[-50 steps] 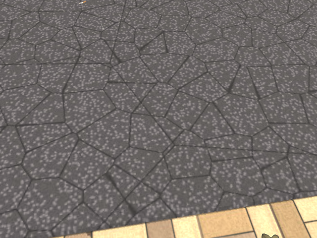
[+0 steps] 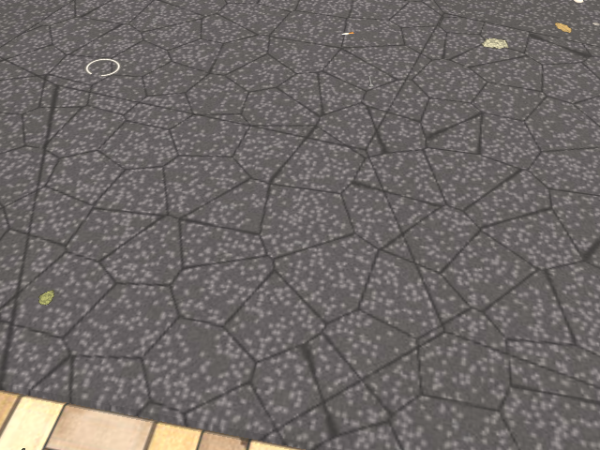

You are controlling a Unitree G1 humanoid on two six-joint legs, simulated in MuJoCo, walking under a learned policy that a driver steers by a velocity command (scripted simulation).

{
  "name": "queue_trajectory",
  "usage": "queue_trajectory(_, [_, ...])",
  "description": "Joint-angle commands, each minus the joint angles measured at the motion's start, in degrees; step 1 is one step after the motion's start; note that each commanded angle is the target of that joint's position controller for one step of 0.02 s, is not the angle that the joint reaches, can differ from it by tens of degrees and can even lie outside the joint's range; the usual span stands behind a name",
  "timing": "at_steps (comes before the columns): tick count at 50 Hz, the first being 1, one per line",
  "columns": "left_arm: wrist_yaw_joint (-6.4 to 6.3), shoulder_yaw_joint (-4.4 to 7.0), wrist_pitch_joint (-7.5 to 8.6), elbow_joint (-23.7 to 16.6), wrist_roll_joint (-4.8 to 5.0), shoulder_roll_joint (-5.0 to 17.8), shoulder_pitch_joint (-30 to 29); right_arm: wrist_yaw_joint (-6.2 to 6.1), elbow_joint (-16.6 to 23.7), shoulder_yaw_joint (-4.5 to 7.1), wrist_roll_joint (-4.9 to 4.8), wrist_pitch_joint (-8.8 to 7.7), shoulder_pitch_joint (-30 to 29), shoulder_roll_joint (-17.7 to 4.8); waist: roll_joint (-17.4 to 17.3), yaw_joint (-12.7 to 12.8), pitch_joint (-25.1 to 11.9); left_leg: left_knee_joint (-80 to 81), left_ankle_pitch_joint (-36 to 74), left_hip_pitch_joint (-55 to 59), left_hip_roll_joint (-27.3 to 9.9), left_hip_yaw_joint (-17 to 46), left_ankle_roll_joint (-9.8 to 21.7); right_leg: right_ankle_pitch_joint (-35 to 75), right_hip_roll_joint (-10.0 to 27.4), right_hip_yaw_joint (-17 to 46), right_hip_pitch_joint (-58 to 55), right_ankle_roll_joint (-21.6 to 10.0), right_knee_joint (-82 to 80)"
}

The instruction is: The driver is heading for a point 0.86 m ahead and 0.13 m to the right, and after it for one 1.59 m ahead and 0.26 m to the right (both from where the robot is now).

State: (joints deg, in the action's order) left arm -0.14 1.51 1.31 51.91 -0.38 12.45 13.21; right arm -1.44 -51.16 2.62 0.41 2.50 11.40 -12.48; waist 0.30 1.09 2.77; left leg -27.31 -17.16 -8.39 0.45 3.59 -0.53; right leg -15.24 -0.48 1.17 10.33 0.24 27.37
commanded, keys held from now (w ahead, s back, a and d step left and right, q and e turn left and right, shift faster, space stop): no key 0.14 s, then w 0.80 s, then w+e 0.06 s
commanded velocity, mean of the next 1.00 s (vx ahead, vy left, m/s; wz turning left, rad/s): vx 0.31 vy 0.00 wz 0.01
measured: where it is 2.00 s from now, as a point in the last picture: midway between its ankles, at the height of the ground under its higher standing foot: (365, 273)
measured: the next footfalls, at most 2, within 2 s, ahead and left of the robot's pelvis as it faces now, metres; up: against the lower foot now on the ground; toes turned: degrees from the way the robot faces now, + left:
left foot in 0.86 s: +0.41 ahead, +0.05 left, +0.10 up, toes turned +3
right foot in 1.46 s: +0.74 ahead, -0.18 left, +0.10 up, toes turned -12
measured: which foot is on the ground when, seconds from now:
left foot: down 0.00-0.42, up 0.44-0.84, down 0.86-1.00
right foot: down 0.00-0.86, up 0.88-1.00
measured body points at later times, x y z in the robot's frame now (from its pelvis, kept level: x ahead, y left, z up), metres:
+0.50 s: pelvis +0.06 -0.02 +0.00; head +0.07 -0.04 +0.45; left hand +0.03 +0.23 -0.14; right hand +0.05 -0.26 -0.16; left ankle -0.02 +0.11 -0.66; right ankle +0.03 -0.08 -0.74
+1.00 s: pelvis +0.33 +0.00 +0.06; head +0.35 -0.01 +0.51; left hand +0.35 +0.25 -0.08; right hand +0.34 -0.23 -0.10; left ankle +0.37 +0.05 -0.64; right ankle +0.23 -0.16 -0.46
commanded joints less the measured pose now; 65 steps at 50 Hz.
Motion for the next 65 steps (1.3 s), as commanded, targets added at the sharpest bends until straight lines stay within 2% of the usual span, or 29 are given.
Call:
queue_trajectory(1, [-0.64,1.48,-0.16,-0.78,-0.04,4.95,0.57,0.04,-0.08,0.90,0.03,-1.48,2.36,-5.01,-4.17,-0.65,-0.16,4.12,10.85,-1.61,-3.31,3.03,1.47,5.87,1.77,1.40,1.02,0.55,-3.33])
queue_trajectory(8, [-1.80,1.77,-1.01,3.69,0.10,5.02,3.95,0.01,-3.70,0.16,-0.13,-2.79,3.94,-5.03,-3.24,-0.10,0.28,6.27,3.11,-4.19,-2.80,3.75,2.33,1.95,1.04,0.02,-0.41,1.25,-2.56])
queue_trajectory(9, [-1.46,1.17,-1.89,4.19,-1.11,3.14,4.17,-0.45,-3.82,-0.18,1.51,-2.54,4.39,-4.78,-3.39,-0.43,1.41,10.33,-1.48,-4.80,-5.51,7.82,4.01,0.31,1.94,1.12,0.05,-0.77,-2.98])
queue_trajectory(12, [-0.99,1.42,-2.01,2.71,-1.77,3.31,2.31,-0.67,-5.28,1.59,0.94,-1.51,9.19,-9.17,-9.31,-2.56,4.41,16.41,-27.72,-3.18,-10.05,17.04,9.84,-12.53,-1.84,-4.45,9.97,-2.88,9.73])
queue_trajectory(15, [-0.40,1.04,-0.69,1.07,-1.85,1.72,0.90,-0.72,-6.41,1.49,1.55,-2.00,12.11,-7.30,-10.27,-3.70,8.49,20.22,-27.05,-4.08,-15.63,23.32,15.05,-15.05,0.93,-4.07,17.51,-3.74,21.69])
queue_trajectory(18, [0.06,1.07,1.16,1.65,-1.11,1.03,5.87,-0.95,-5.76,1.44,1.45,-2.67,7.58,-6.19,-8.07,0.60,6.83,16.22,-12.84,-6.88,-12.11,15.12,13.82,-11.95,0.86,-5.21,7.86,-5.98,11.16])
queue_trajectory(20, [-0.73,1.77,1.79,6.52,-0.71,0.95,19.22,-0.91,-4.35,1.55,0.52,-2.84,2.67,-5.30,-3.75,7.22,4.58,4.30,0.99,-15.74,-7.52,8.21,11.37,1.11,-1.99,-7.07,-11.94,-6.10,-5.46])
queue_trajectory(21, [-1.51,2.84,2.11,8.36,-1.51,4.58,26.53,-0.30,-3.13,0.90,0.00,-3.77,0.74,-2.62,6.71,9.91,0.85,-14.15,4.73,-23.30,-1.29,0.60,8.76,-3.40,6.78,6.47,-23.09,-6.44,-13.05])
queue_trajectory(22, [-1.81,3.38,1.95,7.76,-0.52,9.63,28.68,0.40,-1.98,-0.20,0.62,-4.69,2.77,1.78,14.92,7.06,-3.64,-29.56,-10.61,-32.27,3.77,-5.28,5.71,-5.15,20.97,28.52,-27.50,-6.91,-19.53])
queue_trajectory(23, [-1.95,3.57,0.93,9.26,-0.66,10.56,27.24,1.01,-2.40,0.68,1.04,-4.61,5.83,-0.85,14.95,4.97,-0.78,-40.69,-12.17,-35.30,2.44,-2.95,5.78,-20.49,24.86,39.20,-18.71,-13.07,-23.44])
queue_trajectory(24, [-1.48,2.58,0.97,7.49,-1.12,6.33,20.00,1.56,-1.95,0.78,1.90,-4.68,1.65,-2.24,5.65,2.23,7.67,-49.44,-7.20,-41.45,-1.89,-2.66,6.03,-29.71,22.42,33.40,-14.58,-14.15,-22.75])
queue_trajectory(27, [-0.37,0.66,2.40,9.39,-1.69,1.55,20.40,2.78,-0.87,-0.28,2.10,-5.43,-0.09,1.51,2.62,0.78,6.29,-72.21,-3.24,-50.80,-2.81,-5.63,6.49,-10.85,15.13,17.84,-13.09,-13.56,-18.69])
queue_trajectory(31, [0.69,-1.24,3.46,12.32,-2.17,-0.42,22.54,1.50,7.92,-3.05,0.93,-4.05,-8.95,5.56,2.61,-0.33,5.88,-87.30,-8.68,-64.09,-2.20,-7.84,7.97,0.11,13.30,9.97,-5.85,-12.13,-16.30])
queue_trajectory(35, [-0.98,-3.27,3.91,14.65,0.03,-0.97,23.90,1.81,17.03,-5.66,1.02,-3.60,-19.14,4.64,3.27,-0.52,8.51,-66.78,-7.62,-60.41,-3.65,-13.15,7.34,8.62,9.58,5.52,1.85,-10.25,-24.60])
queue_trajectory(37, [-2.33,-3.49,3.67,13.15,0.86,0.03,22.68,2.66,15.93,-6.31,0.45,-2.92,-15.73,5.02,1.24,-1.39,2.94,-50.27,-0.59,-40.58,-2.45,-15.71,7.13,30.61,9.84,1.09,2.93,-11.03,-28.88])
queue_trajectory(39, [-2.17,-2.94,3.92,12.09,1.29,3.73,22.60,2.15,14.20,-6.01,-0.57,-2.73,-11.66,3.47,4.33,-3.68,-2.40,-40.20,-0.89,-26.12,2.32,-19.00,8.70,71.26,11.28,-3.06,-3.29,-10.23,-20.95])
queue_trajectory(41, [-2.14,-1.25,3.42,11.99,0.22,7.76,23.96,1.61,10.55,-3.94,-0.19,-3.40,-0.82,-0.06,10.54,-8.67,-10.35,-31.82,-4.52,-18.12,6.15,-17.08,10.02,91.77,13.73,-1.66,-15.72,-9.55,-3.38])
queue_trajectory(42, [6.45,0.57,3.58,14.19,-12.81,15.96,23.67,5.00,10.96,-4.06,1.91,-1.09,-0.54,-2.02,17.34,-13.00,-9.60,-19.08,7.95,-10.20,3.22,-5.30,8.71,95.80,17.44,0.59,-8.49,-13.79,2.13])
queue_trajectory(43, [9.11,2.50,3.88,11.93,-11.25,13.83,20.28,4.63,3.81,-1.34,1.28,-0.22,15.11,-7.27,5.30,-14.41,-17.48,-18.43,11.15,7.07,2.23,0.87,11.94,80.38,14.12,2.31,-0.28,-12.53,20.31])
queue_trajectory(44, [11.28,-0.66,4.00,11.38,-10.70,2.17,33.14,4.55,-1.95,-1.46,1.68,-1.44,25.21,-10.98,-14.77,-8.95,-29.99,-5.60,15.75,31.13,-15.07,38.46,29.11,8.01,-2.16,8.54,23.18,-9.00,43.07])
queue_trajectory(45, [10.64,1.77,3.70,9.69,-4.04,5.33,20.28,4.27,-3.36,-0.40,6.00,-2.40,32.09,-8.92,-2.95,-15.73,-16.58,5.24,-1.66,17.98,-16.30,50.58,26.13,8.91,-6.71,18.99,35.40,-9.33,74.04])
queue_trajectory(46, [8.80,1.11,4.64,6.40,-2.51,1.78,12.95,4.42,-5.89,-1.31,5.92,-4.75,23.61,-5.64,0.30,-9.89,-4.98,6.89,-15.69,4.99,-16.00,44.36,22.14,14.24,-6.28,20.77,44.89,-11.55,83.29])
queue_trajectory(48, [4.23,-0.71,3.85,1.09,-5.46,-1.78,8.99,5.63,-6.07,-4.39,4.46,-7.76,4.34,5.77,7.31,-0.97,-4.89,8.74,-7.60,-6.28,-14.43,27.02,19.76,15.39,-2.85,19.00,44.17,-14.27,82.32])
queue_trajectory(50, [4.08,-1.89,1.77,0.77,-4.60,-2.39,12.24,5.35,-6.38,-5.90,4.61,-9.57,-2.67,10.64,6.26,4.52,-5.16,11.48,4.46,-12.79,-12.29,12.38,13.95,20.28,2.80,14.67,43.65,-14.19,78.89])
queue_trajectory(52, [5.18,-1.67,1.70,-1.71,-3.08,-2.21,8.68,4.24,-5.13,-5.58,3.50,-11.52,-4.82,7.89,1.26,6.78,-4.33,13.02,10.04,-20.14,-7.96,-0.63,10.07,14.49,6.71,8.92,37.84,-12.76,69.53])
queue_trajectory(54, [5.71,-0.40,3.78,-4.28,-2.13,1.94,2.24,2.92,-5.02,-5.19,4.78,-13.00,-0.35,3.66,-1.90,4.06,-5.21,14.11,14.76,-24.58,-2.86,-9.01,6.79,17.57,7.08,3.95,31.02,-9.45,57.42])
queue_trajectory(58, [4.98,0.87,4.87,-6.80,-1.68,2.53,-8.87,1.95,-9.48,-3.87,5.38,-12.54,19.36,-3.67,-5.19,-3.84,-3.63,12.96,40.76,2.32,-9.76,-6.18,6.28,20.15,4.49,4.71,43.05,-1.89,36.84])
queue_trajectory(62, [4.46,1.22,2.60,-7.38,-2.11,0.40,-13.65,4.54,-10.31,-3.22,4.25,-11.79,20.34,-3.52,-4.94,-2.68,-0.65,15.34,48.11,13.96,-13.97,-7.47,7.63,23.06,3.30,4.80,44.68,-3.11,21.79])
queue_trajectory(65, [4.91,1.58,2.28,-7.76,-1.31,0.79,-17.54,4.42,-10.83,-2.76,4.54,-11.17,21.64,-3.19,-3.82,-2.32,-0.13,15.50,50.78,19.62,-14.94,-10.20,5.67,20.41,2.70,2.54,44.28,-3.98,17.08])
Keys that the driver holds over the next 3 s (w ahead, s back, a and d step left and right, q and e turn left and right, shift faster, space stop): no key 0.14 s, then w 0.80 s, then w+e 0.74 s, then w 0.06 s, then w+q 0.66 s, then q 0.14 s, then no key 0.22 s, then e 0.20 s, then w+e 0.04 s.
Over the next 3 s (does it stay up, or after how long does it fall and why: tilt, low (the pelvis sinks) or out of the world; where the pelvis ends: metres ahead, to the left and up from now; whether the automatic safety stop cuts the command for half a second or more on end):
stays up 1.30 -0.17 0.10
